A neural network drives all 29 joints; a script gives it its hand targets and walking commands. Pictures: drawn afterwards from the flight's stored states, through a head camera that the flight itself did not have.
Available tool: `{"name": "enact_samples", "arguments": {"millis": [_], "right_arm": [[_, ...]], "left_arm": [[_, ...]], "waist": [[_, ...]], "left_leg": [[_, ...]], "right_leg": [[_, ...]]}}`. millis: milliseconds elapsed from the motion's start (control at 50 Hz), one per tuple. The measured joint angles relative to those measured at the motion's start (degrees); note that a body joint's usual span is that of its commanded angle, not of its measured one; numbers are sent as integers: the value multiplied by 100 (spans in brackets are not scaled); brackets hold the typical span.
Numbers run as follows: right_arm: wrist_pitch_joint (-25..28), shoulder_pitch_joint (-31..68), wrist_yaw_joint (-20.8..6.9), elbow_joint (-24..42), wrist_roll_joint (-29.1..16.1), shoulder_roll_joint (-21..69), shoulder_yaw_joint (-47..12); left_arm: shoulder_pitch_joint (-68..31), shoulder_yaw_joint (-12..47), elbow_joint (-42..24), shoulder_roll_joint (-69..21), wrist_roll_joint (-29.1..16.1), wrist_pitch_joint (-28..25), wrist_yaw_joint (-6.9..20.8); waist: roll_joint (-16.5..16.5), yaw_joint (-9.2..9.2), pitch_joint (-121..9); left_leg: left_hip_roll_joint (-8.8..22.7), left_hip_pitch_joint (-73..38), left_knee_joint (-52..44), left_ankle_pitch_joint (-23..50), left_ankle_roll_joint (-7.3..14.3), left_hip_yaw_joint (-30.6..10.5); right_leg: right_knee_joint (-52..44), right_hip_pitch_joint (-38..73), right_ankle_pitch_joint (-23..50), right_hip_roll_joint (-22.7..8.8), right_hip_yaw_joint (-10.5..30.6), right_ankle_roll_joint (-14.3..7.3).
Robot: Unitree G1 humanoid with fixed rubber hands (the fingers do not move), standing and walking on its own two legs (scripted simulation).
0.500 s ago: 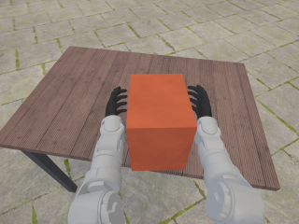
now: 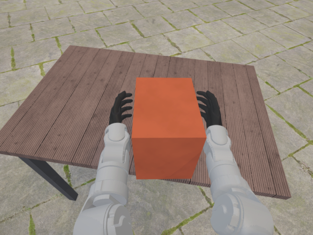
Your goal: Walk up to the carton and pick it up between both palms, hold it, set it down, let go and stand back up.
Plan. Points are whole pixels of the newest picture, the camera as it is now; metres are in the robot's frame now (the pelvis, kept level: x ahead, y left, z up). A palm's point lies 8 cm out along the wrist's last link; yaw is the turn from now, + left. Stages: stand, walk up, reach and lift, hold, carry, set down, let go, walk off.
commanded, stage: set down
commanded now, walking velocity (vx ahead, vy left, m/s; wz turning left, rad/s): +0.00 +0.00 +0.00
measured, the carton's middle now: (164, 128) +0.41 +0.00 +0.02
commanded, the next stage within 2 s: none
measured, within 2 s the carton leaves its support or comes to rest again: rests again in 0.08 s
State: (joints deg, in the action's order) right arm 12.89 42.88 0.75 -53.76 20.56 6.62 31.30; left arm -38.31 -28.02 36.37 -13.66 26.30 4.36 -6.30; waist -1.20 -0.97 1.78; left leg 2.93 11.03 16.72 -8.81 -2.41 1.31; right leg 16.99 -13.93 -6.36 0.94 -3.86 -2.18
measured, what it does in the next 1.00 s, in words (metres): stands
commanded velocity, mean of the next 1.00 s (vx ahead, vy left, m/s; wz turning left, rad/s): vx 0.00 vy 0.00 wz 0.00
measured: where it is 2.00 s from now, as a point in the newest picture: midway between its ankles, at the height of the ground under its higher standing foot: outside the picture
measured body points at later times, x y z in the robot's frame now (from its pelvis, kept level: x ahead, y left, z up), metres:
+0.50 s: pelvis +0.00 +0.00 +0.00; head +0.05 +0.01 +0.45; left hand +0.40 +0.13 +0.06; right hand +0.41 -0.12 +0.07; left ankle -0.01 +0.15 -0.75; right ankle +0.02 -0.09 -0.75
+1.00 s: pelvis +0.00 +0.00 +0.00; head +0.06 +0.01 +0.45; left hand +0.40 +0.13 +0.05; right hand +0.41 -0.13 +0.06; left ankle -0.01 +0.14 -0.75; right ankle +0.02 -0.09 -0.75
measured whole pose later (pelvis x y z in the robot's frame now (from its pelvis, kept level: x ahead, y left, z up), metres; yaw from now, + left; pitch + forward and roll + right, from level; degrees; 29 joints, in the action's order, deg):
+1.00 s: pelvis +0.00 +0.00 +0.00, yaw -2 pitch +4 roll +0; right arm 16.8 40.7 -1.3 -53.6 20.0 6.4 29.4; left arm -35.4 -27.5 34.7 -14.0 27.5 1.4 -6.7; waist -1.5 -1.5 3.4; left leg 3.3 10.7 16.6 -9.4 -2.0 4.1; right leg 16.9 -14.3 -6.4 0.8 -3.3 -2.0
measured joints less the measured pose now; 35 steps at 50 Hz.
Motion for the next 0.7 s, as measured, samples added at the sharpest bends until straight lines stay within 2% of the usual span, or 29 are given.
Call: {"name": "enact_samples", "arguments": {"millis": [700], "right_arm": [[352, -267, -248, 282, 125, 200, 58]], "left_arm": [[278, -78, -356, -119, 218, -132, 55]], "waist": [[-54, 25, 166]], "left_leg": [[22, -58, -27, -23, 30, 196]], "right_leg": [[-9, 6, 0, -14, 32, 14]]}}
